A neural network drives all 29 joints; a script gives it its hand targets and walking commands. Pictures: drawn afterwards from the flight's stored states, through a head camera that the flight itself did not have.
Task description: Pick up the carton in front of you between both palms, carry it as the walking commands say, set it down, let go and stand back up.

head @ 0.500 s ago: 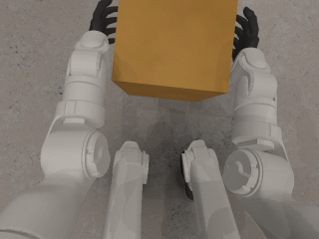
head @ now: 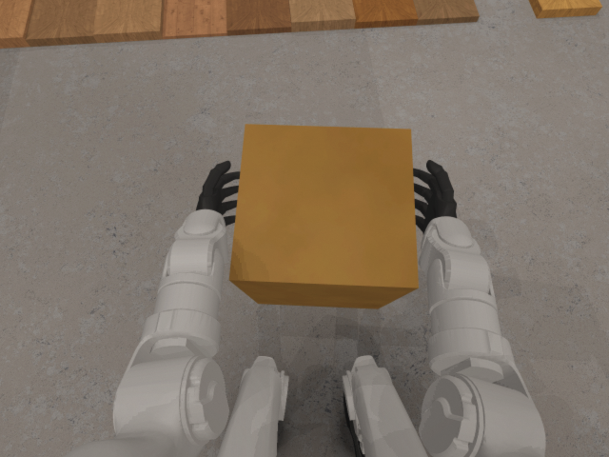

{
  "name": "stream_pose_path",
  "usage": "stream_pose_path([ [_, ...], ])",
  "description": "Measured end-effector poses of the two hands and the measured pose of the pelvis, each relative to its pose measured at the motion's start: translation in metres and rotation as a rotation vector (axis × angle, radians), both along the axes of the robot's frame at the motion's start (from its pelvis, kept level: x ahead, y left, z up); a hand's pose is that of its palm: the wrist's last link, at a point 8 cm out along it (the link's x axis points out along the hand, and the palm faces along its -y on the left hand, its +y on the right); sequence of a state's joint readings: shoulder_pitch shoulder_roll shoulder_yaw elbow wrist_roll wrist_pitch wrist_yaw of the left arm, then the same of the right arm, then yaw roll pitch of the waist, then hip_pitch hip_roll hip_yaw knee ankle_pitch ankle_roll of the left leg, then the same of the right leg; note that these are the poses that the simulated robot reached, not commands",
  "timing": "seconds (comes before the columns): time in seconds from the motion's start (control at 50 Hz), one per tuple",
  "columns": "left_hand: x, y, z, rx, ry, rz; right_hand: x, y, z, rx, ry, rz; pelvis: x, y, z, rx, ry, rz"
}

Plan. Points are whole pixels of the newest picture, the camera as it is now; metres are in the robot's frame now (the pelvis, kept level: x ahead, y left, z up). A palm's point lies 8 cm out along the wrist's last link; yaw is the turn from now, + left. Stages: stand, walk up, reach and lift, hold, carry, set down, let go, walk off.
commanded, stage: reach and lift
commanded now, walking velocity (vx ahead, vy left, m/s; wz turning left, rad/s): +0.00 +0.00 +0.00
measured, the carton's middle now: (321, 230) +0.43 -0.01 -0.11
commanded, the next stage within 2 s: hold in 1.74 s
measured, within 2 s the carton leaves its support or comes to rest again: neither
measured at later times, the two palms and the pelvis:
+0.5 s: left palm (170, 209) +0.37 +0.15 +0.10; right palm (500, 207) +0.37 -0.15 +0.11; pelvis +0.04 -0.01 +0.12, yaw -1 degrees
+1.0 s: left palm (134, 207) +0.34 +0.15 +0.17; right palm (557, 196) +0.35 -0.15 +0.18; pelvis +0.04 +0.00 +0.15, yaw +0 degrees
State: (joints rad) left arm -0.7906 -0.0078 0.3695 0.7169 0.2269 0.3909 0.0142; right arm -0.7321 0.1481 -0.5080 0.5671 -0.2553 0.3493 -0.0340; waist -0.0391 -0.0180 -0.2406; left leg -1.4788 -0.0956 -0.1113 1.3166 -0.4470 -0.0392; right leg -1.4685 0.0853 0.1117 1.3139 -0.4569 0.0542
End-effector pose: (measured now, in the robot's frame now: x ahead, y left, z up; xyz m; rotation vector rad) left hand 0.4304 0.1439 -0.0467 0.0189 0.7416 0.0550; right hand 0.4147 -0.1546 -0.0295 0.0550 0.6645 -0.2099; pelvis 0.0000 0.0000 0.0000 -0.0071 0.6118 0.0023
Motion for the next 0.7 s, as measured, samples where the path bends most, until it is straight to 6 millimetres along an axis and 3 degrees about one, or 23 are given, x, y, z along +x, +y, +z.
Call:
stream_pose_path([
  [0.16, -0.010, -0.011, 0.051, -0.012, -0.037, 0.015, -0.009, -0.011, 0.052, 0.006, -0.037, -0.003, 0.013, -0.004, 0.038, 0.007, -0.093, -0.013],
  [0.34, -0.049, -0.004, 0.106, 0.008, 0.001, 0.035, -0.041, -0.005, 0.101, 0.025, 0.000, 0.019, 0.036, -0.006, 0.088, 0.013, -0.247, -0.025],
  [0.54, -0.060, 0.002, 0.161, 0.011, -0.025, 0.046, -0.049, 0.001, 0.155, 0.007, -0.023, 0.042, 0.045, -0.005, 0.123, 0.007, -0.415, -0.013],
  [0.7, -0.081, -0.004, 0.201, 0.006, -0.047, 0.056, -0.063, -0.004, 0.203, -0.023, -0.044, 0.071, 0.058, -0.003, 0.145, 0.006, -0.560, -0.005],
])
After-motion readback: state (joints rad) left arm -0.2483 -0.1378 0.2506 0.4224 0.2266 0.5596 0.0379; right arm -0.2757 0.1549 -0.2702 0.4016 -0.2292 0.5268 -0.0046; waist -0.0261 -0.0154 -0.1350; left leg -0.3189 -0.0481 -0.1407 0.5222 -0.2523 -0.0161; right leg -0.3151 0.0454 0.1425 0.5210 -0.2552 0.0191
